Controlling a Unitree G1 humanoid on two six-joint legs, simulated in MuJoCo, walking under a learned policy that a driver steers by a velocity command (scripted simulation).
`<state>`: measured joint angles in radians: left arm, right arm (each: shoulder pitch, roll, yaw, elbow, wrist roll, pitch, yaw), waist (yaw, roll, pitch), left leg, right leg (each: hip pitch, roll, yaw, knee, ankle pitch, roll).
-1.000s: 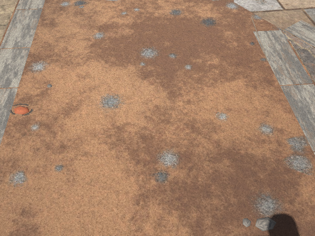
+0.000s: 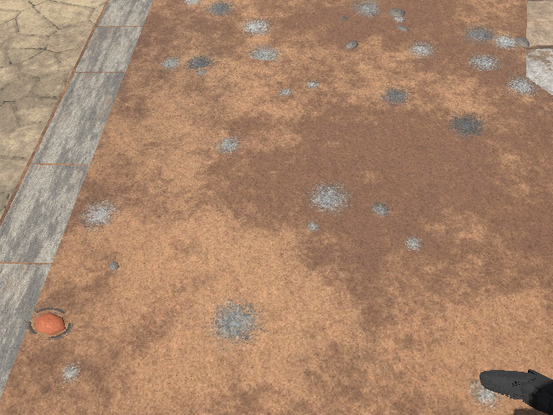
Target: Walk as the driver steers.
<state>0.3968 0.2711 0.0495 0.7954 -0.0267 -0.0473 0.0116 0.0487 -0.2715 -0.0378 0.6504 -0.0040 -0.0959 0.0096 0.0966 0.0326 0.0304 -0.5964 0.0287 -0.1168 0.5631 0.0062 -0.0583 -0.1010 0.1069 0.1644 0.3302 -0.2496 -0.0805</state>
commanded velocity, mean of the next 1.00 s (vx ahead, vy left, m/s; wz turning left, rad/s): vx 0.50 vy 0.00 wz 0.03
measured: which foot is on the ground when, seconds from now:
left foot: up 0.00-0.10, down 0.12-0.58, up 0.60-1.00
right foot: down 0.00-0.12, up 0.14-0.56, down 0.58-1.00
